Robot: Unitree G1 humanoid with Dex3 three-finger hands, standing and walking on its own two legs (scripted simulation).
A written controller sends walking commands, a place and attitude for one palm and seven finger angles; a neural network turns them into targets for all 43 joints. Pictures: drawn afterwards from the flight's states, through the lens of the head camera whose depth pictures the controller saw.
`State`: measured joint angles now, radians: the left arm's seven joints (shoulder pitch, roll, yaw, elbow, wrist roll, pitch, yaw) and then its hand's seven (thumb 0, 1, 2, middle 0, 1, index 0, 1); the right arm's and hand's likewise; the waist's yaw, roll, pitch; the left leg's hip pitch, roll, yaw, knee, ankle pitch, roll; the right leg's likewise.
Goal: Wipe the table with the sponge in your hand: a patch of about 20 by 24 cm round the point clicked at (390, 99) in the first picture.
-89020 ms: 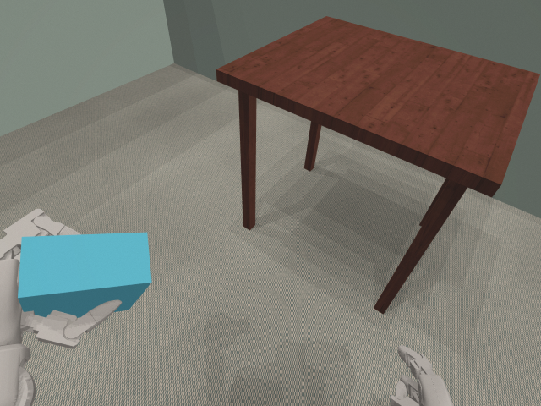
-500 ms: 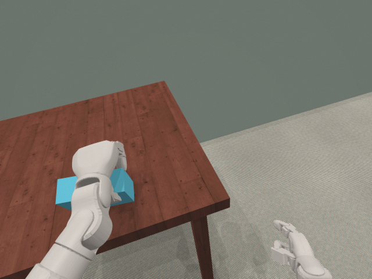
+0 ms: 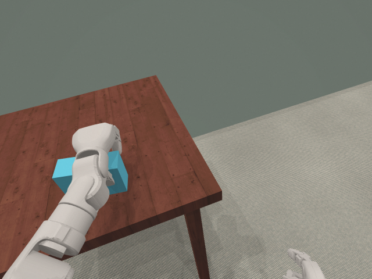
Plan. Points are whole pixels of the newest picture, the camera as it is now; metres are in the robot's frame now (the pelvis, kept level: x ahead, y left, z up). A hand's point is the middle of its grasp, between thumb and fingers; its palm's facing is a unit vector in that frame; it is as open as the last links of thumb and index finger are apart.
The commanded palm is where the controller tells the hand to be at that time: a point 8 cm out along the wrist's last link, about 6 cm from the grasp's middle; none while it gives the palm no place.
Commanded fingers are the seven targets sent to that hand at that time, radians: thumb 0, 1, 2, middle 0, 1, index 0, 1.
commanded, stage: wipe forward along the third lane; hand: left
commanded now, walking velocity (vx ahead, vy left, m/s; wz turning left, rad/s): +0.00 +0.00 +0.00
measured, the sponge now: (96, 180) +0.33 +0.27 +0.06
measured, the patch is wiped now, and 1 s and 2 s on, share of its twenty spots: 0.95 0.95 1.00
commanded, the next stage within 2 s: wipe back along the third lane in 1.00 s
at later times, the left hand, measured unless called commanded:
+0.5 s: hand (106, 142) +0.40 +0.24 +0.12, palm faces -0.10 +0.00 -1.00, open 9.4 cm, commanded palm +0.39 +0.25 +0.14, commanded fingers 0.00 0.10 1.30 -1.20 -1.60 -1.20 -1.60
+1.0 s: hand (104, 131) +0.43 +0.27 +0.12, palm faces -0.10 +0.00 -1.00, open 9.3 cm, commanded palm +0.43 +0.28 +0.14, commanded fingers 0.00 0.10 1.30 -1.20 -1.60 -1.20 -1.60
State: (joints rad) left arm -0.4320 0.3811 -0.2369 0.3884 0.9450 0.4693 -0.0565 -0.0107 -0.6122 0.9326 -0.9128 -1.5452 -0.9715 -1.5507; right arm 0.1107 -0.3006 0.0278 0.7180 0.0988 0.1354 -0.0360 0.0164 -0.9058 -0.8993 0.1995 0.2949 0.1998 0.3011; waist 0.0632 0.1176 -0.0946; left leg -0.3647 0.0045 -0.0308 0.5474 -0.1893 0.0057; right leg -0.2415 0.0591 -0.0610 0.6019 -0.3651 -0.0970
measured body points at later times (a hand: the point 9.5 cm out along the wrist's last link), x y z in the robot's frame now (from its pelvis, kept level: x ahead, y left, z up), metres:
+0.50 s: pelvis -0.01 -0.02 -0.01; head -0.01 -0.07 +0.44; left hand +0.40 +0.24 +0.18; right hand +0.12 -0.28 -0.15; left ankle +0.07 +0.14 -0.72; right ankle -0.03 -0.05 -0.73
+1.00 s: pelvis +0.01 -0.01 -0.01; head +0.01 -0.05 +0.44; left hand +0.44 +0.26 +0.18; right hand +0.09 -0.29 -0.15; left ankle +0.07 +0.14 -0.73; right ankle -0.03 -0.05 -0.73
